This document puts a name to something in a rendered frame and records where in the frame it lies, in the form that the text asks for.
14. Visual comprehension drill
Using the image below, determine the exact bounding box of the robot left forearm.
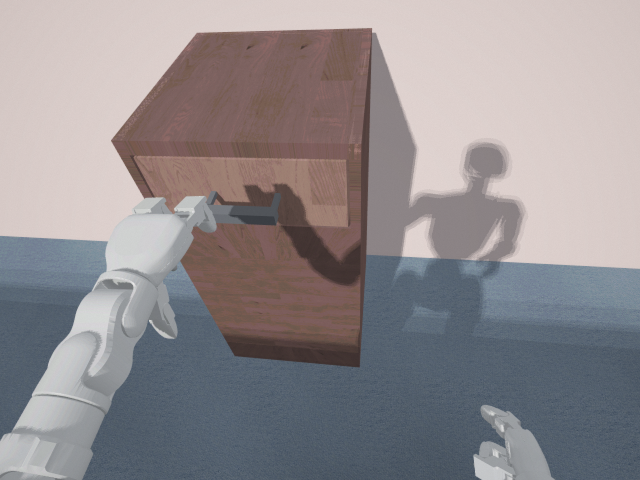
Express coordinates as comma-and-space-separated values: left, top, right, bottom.
0, 271, 159, 480

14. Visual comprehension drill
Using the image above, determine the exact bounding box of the cabinet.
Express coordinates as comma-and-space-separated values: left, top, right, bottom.
111, 28, 372, 367

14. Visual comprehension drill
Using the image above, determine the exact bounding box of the drawer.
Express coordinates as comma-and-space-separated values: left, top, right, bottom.
134, 155, 350, 227

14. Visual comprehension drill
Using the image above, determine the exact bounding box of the handle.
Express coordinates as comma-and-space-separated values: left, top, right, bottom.
206, 191, 281, 225

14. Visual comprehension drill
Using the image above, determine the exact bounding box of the left robot hand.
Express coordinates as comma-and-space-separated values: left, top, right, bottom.
105, 196, 217, 339

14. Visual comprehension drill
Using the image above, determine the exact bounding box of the right robot hand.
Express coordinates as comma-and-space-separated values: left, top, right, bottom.
473, 405, 551, 480

